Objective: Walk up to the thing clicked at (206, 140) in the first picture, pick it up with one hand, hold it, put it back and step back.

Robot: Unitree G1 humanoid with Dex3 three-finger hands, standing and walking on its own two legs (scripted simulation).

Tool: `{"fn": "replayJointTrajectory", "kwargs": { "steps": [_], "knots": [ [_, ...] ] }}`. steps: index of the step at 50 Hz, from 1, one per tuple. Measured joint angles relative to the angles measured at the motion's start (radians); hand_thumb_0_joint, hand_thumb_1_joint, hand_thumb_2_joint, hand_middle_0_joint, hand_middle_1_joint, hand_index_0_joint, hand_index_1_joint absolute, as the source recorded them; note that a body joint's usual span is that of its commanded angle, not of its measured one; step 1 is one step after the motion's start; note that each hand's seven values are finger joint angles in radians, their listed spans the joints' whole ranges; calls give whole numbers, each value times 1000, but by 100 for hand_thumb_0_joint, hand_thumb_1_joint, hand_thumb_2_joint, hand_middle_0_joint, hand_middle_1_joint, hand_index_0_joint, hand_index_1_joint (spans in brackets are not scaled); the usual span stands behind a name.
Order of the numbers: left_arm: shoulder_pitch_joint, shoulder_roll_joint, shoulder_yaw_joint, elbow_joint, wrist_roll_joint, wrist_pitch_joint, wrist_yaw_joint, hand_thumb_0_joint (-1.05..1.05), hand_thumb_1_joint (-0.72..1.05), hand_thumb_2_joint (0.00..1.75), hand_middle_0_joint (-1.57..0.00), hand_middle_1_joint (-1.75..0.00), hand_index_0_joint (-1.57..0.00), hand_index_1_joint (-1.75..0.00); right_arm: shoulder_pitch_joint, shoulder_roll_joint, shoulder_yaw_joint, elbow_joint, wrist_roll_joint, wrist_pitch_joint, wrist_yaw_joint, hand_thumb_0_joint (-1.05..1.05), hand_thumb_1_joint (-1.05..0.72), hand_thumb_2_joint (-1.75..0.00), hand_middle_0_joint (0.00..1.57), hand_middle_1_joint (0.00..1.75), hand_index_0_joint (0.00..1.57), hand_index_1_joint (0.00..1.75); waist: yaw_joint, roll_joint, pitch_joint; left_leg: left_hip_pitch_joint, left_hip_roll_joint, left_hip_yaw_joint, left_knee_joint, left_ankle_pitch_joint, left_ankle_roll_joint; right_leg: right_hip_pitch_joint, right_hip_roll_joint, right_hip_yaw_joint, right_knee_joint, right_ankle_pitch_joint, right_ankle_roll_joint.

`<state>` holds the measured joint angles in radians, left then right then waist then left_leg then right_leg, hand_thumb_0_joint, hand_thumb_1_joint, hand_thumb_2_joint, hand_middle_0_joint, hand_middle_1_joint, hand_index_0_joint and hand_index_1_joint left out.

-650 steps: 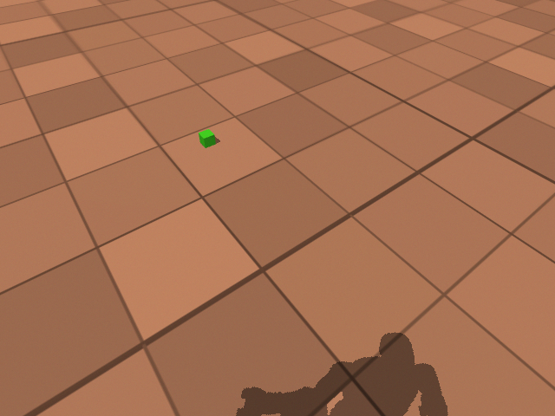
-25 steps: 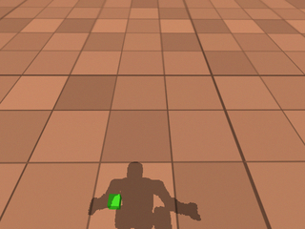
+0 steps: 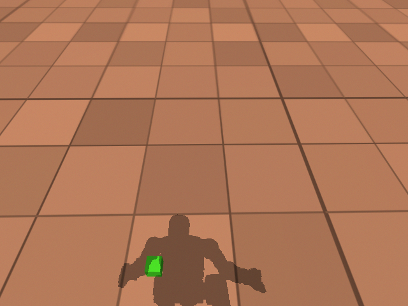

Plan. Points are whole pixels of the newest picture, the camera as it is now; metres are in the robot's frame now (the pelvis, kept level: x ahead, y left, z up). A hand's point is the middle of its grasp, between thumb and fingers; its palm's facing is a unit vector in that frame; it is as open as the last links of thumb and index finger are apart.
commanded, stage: stand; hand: left
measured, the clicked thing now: (154, 266) +0.43 +0.25 -0.75
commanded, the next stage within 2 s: rise first in 2.00 s
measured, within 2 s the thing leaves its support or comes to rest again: neither
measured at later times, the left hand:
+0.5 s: hand out of the picture +0.05 +0.27 -0.16, palm faces -0.03 -0.94 -0.35, open 7.4 cm
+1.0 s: hand out of the picture +0.05 +0.27 -0.16, palm faces -0.04 -0.94 -0.35, open 7.4 cm
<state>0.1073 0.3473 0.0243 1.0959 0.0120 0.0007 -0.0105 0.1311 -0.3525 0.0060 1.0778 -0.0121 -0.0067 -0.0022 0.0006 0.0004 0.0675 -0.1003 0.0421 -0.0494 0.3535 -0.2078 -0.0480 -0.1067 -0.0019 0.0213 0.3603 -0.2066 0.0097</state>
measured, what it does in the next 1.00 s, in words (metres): stands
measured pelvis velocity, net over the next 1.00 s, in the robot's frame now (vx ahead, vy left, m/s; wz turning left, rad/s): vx -0.01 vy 0.01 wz -0.01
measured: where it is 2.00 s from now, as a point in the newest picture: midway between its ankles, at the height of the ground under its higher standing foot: outside the picture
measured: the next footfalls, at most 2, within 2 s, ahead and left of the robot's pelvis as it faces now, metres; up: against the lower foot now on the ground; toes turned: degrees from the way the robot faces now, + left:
none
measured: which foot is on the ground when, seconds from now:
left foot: down 0.00-1.00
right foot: down 0.00-1.00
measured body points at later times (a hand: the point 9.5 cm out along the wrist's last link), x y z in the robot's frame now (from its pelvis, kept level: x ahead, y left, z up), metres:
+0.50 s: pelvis -0.01 +0.01 +0.00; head +0.00 +0.01 +0.45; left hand +0.05 +0.32 -0.13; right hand +0.05 -0.29 -0.13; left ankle -0.01 +0.15 -0.75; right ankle +0.00 -0.13 -0.75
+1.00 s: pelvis -0.01 +0.01 +0.00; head +0.00 +0.01 +0.45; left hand +0.06 +0.32 -0.13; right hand +0.05 -0.29 -0.13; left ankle -0.01 +0.15 -0.75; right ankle +0.00 -0.13 -0.75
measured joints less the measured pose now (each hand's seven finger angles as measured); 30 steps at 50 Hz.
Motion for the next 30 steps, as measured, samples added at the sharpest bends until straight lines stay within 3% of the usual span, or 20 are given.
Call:
{"fn": "replayJointTrajectory", "kwargs": {
  "steps": [30],
  "knots": [
    [31,18,-21,24,2,-8,3,0,90,90,-20,-30,-20,-30,8,3,-10,45,-1,4,14,1,-90,-90,21,30,21,29,-1,-9,-6,-13,-17,11,-13,28,14,-16,-17,12,-12,28,15]
  ]
}}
